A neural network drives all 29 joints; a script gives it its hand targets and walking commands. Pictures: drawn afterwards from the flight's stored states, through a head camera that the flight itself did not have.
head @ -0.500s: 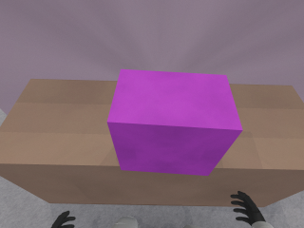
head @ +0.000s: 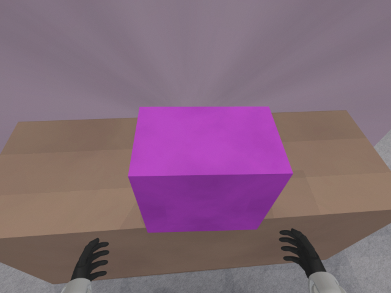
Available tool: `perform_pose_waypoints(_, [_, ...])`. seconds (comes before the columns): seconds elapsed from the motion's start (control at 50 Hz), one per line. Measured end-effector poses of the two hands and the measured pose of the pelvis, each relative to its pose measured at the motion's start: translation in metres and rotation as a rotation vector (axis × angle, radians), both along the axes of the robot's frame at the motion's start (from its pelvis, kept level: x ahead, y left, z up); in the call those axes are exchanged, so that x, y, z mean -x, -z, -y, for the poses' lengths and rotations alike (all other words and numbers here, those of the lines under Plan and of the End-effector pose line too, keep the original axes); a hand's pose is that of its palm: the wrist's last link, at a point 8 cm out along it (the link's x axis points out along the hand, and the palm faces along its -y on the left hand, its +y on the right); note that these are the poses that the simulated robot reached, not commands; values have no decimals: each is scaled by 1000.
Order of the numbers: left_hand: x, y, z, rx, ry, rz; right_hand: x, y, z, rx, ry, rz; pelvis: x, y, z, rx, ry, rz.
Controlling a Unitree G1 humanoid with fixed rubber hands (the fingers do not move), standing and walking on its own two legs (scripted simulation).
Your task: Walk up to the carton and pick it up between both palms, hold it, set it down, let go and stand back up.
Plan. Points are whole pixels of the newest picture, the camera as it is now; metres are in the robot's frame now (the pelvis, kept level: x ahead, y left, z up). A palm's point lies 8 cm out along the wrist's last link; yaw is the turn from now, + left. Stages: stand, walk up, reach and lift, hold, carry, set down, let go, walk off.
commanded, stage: reach and lift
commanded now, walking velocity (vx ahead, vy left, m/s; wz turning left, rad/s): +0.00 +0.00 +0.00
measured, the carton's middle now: (203, 174) +0.38 +0.02 -0.03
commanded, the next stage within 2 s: none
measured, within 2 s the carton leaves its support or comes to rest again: neither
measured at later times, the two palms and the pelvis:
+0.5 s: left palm (87, 262) +0.17 +0.25 -0.06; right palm (319, 271) +0.17 -0.22 -0.06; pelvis +0.02 +0.02 +0.00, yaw -2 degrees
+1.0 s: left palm (86, 254) +0.18 +0.25 -0.04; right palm (319, 268) +0.17 -0.22 -0.04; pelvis +0.00 +0.01 -0.01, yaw -2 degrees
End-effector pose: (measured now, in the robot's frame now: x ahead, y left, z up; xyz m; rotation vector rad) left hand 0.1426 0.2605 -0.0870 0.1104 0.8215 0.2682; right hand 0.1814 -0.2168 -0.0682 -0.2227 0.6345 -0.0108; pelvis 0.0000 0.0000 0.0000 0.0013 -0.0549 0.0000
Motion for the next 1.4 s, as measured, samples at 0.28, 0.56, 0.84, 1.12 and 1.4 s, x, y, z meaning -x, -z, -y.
perform_pose_waypoints(0.28, [-27,-16,5,10,49,190,0,-8,2,-41,64,84,-16,-3,-16,11,18,0])
perform_pose_waypoints(0.56, [-25,-26,9,13,67,336,13,-11,6,-109,101,187,-15,-1,-15,9,34,9])
perform_pose_waypoints(0.84, [-18,-38,8,18,75,470,24,-17,4,-161,137,298,-4,4,-11,2,31,5])
perform_pose_waypoints(1.12, [-61,-59,11,43,76,536,-14,-42,3,-175,119,357,-4,2,-12,-3,40,-1])
perform_pose_waypoints(1.4, [-91,-95,6,53,91,539,-50,-77,4,-193,114,383,-17,-5,-14,1,44,-11])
